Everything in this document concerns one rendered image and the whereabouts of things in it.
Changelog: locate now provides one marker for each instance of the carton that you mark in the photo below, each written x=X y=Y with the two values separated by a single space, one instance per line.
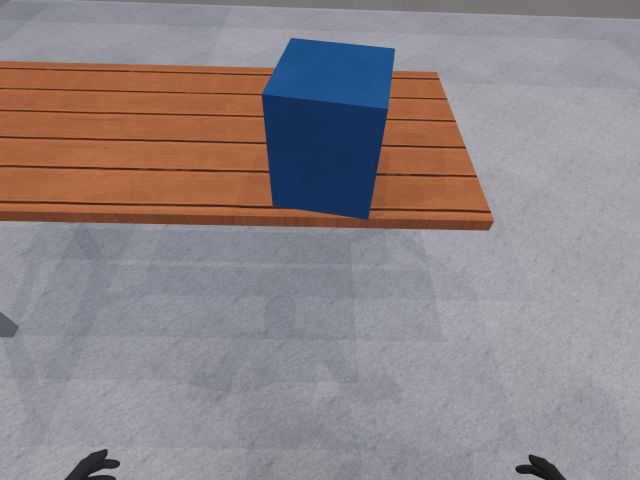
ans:
x=325 y=108

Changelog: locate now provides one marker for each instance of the left robot hand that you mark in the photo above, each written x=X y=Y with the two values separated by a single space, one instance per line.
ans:
x=93 y=463

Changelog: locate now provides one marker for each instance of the right robot hand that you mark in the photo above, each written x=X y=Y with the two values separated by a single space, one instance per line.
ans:
x=541 y=468

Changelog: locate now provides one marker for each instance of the table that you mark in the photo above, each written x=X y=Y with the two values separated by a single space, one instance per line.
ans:
x=170 y=144

